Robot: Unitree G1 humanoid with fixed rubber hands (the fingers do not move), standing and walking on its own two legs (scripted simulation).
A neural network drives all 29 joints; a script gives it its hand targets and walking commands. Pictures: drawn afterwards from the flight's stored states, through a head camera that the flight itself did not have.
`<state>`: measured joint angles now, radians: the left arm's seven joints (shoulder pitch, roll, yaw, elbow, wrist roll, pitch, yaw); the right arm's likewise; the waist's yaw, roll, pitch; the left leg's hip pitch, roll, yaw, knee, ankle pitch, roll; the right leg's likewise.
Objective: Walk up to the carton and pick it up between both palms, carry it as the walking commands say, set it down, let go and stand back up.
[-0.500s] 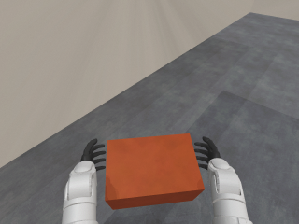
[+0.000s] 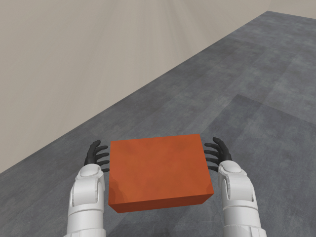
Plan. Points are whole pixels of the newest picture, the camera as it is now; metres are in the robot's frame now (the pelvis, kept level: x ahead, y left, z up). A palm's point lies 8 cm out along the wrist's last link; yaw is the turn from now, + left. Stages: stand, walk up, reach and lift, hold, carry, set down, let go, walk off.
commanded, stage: carry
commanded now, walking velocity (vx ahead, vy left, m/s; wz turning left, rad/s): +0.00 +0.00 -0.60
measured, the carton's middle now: (158, 173) +0.31 +0.01 -0.03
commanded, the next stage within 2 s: none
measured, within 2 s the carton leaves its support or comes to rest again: neither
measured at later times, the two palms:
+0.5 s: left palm (132, 139) +0.33 +0.08 +0.11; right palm (269, 158) +0.27 -0.25 +0.10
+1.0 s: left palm (135, 163) +0.28 +0.07 +0.08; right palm (286, 206) +0.17 -0.25 +0.09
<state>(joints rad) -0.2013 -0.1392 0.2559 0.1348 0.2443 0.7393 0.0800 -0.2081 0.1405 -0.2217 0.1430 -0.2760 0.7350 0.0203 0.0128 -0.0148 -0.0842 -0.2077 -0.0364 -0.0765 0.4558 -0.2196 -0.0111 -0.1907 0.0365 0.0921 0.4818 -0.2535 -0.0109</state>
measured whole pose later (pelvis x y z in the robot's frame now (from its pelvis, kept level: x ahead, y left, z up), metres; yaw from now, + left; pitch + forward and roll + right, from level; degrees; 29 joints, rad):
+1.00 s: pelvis -0.11 +0.01 -0.01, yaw -22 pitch +5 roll -2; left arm -0.62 -0.02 0.30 0.05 0.09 1.21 0.24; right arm -0.62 0.08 -0.26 0.06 -0.11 1.19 -0.16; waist 0.02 -0.01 0.02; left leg -0.24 0.09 0.13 0.57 -0.41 -0.01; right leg -0.64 0.06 -0.05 0.91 -0.39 0.00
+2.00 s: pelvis -0.18 +0.01 -0.01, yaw -51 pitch +4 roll -2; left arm -0.75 0.00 0.24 0.28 0.09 1.18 0.28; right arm -0.65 0.00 -0.27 0.18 -0.16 1.19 -0.09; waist 0.04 0.03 -0.01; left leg -0.39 0.20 0.16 0.81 -0.51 -0.09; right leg -0.35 0.02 -0.10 0.58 -0.30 -0.03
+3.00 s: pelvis -0.16 -0.01 +0.00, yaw -57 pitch +2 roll -1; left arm -0.11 -0.13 0.21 -0.18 0.12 1.01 0.17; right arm -0.11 0.13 -0.10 -0.16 -0.11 1.02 -0.12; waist 0.02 0.01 -0.14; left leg -0.17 0.08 0.21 0.48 -0.33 0.01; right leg -0.22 -0.03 -0.12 0.45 -0.26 -0.02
